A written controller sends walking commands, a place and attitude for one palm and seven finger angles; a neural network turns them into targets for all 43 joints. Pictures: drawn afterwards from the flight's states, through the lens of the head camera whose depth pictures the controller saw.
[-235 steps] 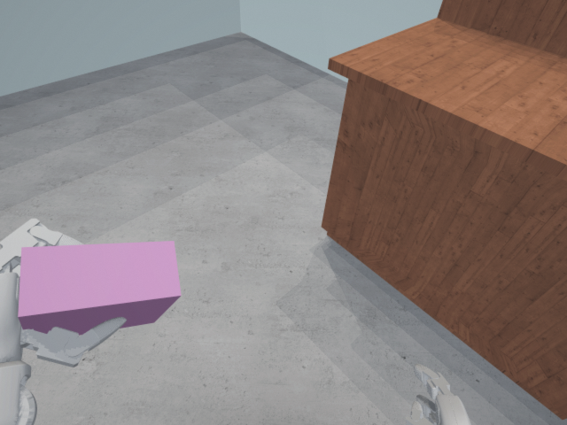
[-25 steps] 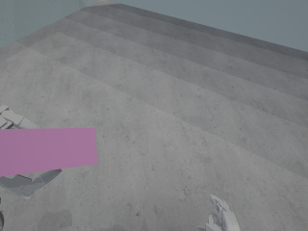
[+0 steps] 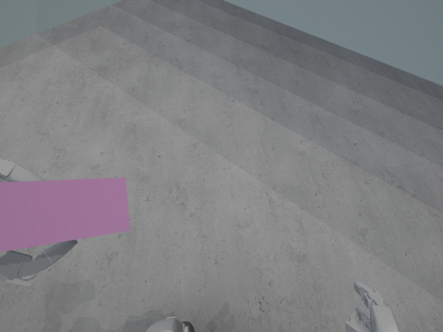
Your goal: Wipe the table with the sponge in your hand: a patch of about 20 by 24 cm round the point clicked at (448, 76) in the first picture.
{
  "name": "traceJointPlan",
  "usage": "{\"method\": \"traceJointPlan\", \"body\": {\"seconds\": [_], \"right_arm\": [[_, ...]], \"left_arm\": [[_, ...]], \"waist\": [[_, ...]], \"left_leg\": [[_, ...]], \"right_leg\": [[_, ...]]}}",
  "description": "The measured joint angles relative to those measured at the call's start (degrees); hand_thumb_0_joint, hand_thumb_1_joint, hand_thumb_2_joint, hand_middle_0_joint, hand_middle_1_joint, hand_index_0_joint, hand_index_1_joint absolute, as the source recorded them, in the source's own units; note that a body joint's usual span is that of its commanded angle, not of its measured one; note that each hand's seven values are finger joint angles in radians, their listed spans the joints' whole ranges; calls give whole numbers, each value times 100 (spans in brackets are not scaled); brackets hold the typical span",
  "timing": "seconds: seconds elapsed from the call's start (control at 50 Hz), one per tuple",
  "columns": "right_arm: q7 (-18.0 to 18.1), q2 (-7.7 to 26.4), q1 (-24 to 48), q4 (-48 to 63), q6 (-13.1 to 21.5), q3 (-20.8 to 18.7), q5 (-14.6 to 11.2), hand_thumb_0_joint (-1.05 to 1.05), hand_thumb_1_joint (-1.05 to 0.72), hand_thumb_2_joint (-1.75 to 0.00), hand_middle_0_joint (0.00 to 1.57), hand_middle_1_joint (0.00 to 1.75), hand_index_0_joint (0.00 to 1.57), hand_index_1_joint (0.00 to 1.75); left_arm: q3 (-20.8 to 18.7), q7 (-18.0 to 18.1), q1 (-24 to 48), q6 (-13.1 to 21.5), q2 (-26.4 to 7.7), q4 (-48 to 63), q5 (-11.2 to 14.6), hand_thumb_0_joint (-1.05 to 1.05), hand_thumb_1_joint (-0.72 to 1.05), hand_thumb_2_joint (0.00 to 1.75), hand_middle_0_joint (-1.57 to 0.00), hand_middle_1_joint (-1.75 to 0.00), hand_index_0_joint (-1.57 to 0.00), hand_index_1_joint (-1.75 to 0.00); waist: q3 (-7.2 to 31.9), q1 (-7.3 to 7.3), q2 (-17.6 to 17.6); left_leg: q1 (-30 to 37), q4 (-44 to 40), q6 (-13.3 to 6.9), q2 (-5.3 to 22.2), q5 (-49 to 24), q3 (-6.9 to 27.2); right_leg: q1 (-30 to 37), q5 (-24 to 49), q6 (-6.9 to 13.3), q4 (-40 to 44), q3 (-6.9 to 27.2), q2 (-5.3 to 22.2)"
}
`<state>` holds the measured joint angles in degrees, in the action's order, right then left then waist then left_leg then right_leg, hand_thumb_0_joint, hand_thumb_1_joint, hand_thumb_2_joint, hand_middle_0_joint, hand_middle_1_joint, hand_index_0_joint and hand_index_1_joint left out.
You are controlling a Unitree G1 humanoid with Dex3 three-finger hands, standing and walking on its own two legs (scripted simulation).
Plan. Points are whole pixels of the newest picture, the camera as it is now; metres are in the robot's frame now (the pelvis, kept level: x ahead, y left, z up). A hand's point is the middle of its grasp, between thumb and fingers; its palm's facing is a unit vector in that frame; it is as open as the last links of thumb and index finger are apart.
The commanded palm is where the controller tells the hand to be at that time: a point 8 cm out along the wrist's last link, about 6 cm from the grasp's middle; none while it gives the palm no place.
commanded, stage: turn to face it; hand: left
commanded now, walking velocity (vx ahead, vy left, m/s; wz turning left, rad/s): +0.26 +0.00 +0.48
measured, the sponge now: (74, 213) +0.23 +0.20 +0.17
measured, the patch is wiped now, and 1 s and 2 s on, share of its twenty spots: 0.00 0.00 0.00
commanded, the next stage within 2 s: none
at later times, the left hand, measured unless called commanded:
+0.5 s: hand (110, 164) +0.31 +0.18 +0.17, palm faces +0.43 -0.79 -0.43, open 10.0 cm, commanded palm +0.24 +0.21 +0.19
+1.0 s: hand (172, 174) +0.29 +0.09 +0.17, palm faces +0.12 -0.90 -0.41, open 10.1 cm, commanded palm +0.26 +0.15 +0.19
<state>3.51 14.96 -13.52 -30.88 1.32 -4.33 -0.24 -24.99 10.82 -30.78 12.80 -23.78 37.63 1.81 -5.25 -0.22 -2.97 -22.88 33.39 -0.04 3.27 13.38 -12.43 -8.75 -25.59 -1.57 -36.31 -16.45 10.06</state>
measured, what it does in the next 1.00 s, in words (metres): steps on the spot, turning right: left foot, then right foot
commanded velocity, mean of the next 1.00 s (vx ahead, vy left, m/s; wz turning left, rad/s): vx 0.00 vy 0.00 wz -0.58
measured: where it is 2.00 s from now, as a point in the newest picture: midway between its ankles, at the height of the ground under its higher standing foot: outside the picture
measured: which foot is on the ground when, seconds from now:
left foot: up 0.00-0.00, down 0.02-0.44, up 0.46-1.00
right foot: down 0.00-0.00, up 0.02-0.42, down 0.44-1.00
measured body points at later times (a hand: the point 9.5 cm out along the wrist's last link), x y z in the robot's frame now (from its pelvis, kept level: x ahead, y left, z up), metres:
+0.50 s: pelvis +0.07 -0.06 -0.01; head +0.09 -0.09 +0.44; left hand +0.28 +0.22 +0.19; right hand +0.28 -0.26 -0.10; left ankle +0.07 +0.10 -0.69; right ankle +0.13 -0.12 -0.73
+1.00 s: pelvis +0.01 -0.07 +0.01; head +0.03 -0.08 +0.46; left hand +0.28 +0.14 +0.20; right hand +0.09 -0.35 -0.09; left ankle +0.03 +0.09 -0.72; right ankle +0.13 -0.13 -0.73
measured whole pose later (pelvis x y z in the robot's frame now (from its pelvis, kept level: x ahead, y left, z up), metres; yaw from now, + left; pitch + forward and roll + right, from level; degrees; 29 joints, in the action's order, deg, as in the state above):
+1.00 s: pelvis +0.01 -0.07 +0.01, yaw -19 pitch +2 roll +4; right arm 0.4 14.0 -12.3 -31.9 -4.2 -1.1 -0.3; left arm -19.5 8.2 -27.2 9.4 -19.4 28.3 2.3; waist -0.1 1.5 -2.4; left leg -14.5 32.4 1.3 -0.1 28.2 -3.1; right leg -24.2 2.0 5.9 -20.8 6.4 -8.0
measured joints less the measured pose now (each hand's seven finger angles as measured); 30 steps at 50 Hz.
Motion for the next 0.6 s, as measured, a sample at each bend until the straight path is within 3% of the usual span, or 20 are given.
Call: {"method": "traceJointPlan", "body": {"seconds": [0.02,0.04,0.08,0.14,0.24,0.34,0.42,0.46,0.5,0.56,0.6], "right_arm": [[12,-21,27,28,16,1,4,1,-90,-90,19,29,20,30],[28,-127,127,-17,31,-6,6,1,-90,-90,19,29,20,30],[-15,-377,320,-148,50,103,-5,1,-90,-90,19,29,20,30],[-140,-728,478,-268,58,387,-51,1,-90,-90,19,29,20,30],[-271,-1047,481,-236,285,703,-12,1,-90,-90,20,30,20,30],[-248,-961,408,-245,436,763,21,1,-90,-89,20,30,21,30],[-203,-782,445,-203,433,700,7,1,-89,-89,20,30,21,30],[-183,-595,563,-208,404,634,-12,1,-89,-89,20,30,21,30],[-163,-411,749,-312,333,546,-3,1,-90,-89,20,30,21,30],[-178,-232,921,-320,176,454,-4,1,-90,-89,20,30,20,30],[-195,-150,933,-222,107,392,11,1,-90,-90,20,30,20,30]], "left_arm": [[-12,22,34,3,28,-17,3,-1,-49,98,-76,-133,-76,-134],[9,30,180,-2,38,-124,-2,-1,-49,98,-76,-133,-76,-134],[98,-19,534,-46,23,-433,-64,-1,-49,98,-76,-133,-76,-134],[167,-138,768,-191,-27,-608,-84,-1,-49,98,-76,-133,-76,-134],[140,-215,313,-81,12,5,-32,-1,-49,98,-76,-133,-76,-134],[198,-266,257,44,163,-268,-40,-1,-49,98,-76,-133,-76,-134],[204,-276,648,-158,243,-1092,-62,-1,-49,98,-76,-133,-76,-134],[325,-280,954,-286,395,-1408,-121,-1,-49,98,-75,-133,-76,-134],[525,-286,1221,-423,592,-1561,-131,-1,-49,98,-75,-133,-76,-134],[704,-294,1143,-502,680,-1289,-59,-1,-49,98,-75,-134,-76,-134],[701,-304,839,-417,562,-879,-8,-1,-49,98,-75,-134,-76,-134]], "waist": [[15,-4,46],[-47,-40,32],[-162,-95,42],[-164,-89,48],[-104,160,132],[100,451,470],[201,549,621],[137,521,768],[-8,425,729],[-183,253,448],[-223,72,288]], "left_leg": [[112,-108,-135,-40,-401,27],[53,185,-244,-73,-350,63],[64,509,-337,-98,43,211],[214,340,-257,-79,130,405],[569,-184,-113,84,-14,443],[894,-418,90,313,29,356],[891,75,320,516,385,211],[611,895,342,664,948,356],[154,2080,371,429,1574,749],[-323,3327,454,99,1442,984],[-528,3690,486,-1,1201,1076]], "right_leg": [[-213,-148,-21,-640,75,88],[-496,-406,-57,-1461,374,88],[-1088,-660,-54,-2916,958,-182],[-1824,-404,-77,-3619,1224,-393],[-2232,509,-107,-2312,1159,-445],[-1803,785,-159,-935,937,-657],[-1159,1075,-170,47,804,-828],[-1148,1257,286,4,776,-999],[-1248,1088,654,-191,814,-1046],[-1274,1231,800,9,1035,-1117],[-1286,1403,845,224,1159,-1202]]}}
